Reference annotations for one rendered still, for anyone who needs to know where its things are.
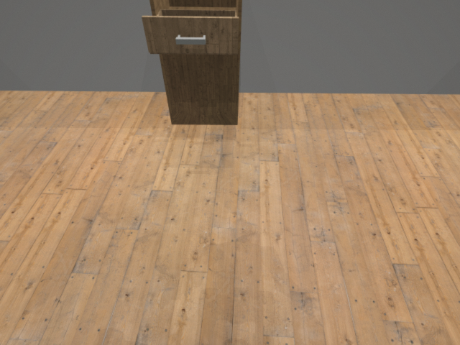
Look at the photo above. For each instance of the cabinet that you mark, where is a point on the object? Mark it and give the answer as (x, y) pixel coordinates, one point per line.
(201, 89)

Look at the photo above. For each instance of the handle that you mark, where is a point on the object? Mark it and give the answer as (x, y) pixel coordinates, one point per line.
(190, 40)

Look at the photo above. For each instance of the drawer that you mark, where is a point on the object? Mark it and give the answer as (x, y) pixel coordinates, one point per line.
(221, 28)

